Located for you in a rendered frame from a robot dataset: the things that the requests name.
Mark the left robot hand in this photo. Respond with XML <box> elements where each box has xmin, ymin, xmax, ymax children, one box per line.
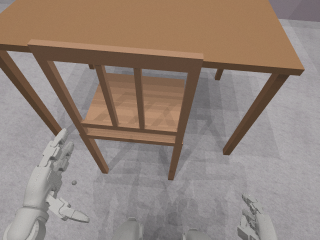
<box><xmin>23</xmin><ymin>128</ymin><xmax>90</xmax><ymax>223</ymax></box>

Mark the chair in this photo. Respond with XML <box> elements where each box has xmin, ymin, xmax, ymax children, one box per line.
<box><xmin>27</xmin><ymin>39</ymin><xmax>204</xmax><ymax>181</ymax></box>

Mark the robot left forearm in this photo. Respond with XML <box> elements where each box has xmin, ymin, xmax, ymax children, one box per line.
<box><xmin>1</xmin><ymin>206</ymin><xmax>49</xmax><ymax>240</ymax></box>

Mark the right robot hand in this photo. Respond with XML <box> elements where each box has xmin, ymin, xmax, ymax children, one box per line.
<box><xmin>237</xmin><ymin>192</ymin><xmax>278</xmax><ymax>240</ymax></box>

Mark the left robot shin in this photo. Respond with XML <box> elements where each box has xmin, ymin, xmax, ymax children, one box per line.
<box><xmin>127</xmin><ymin>217</ymin><xmax>137</xmax><ymax>222</ymax></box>

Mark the table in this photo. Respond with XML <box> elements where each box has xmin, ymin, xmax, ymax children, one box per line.
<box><xmin>0</xmin><ymin>0</ymin><xmax>305</xmax><ymax>156</ymax></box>

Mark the right robot thigh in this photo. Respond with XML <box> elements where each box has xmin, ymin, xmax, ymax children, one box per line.
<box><xmin>181</xmin><ymin>230</ymin><xmax>211</xmax><ymax>240</ymax></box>

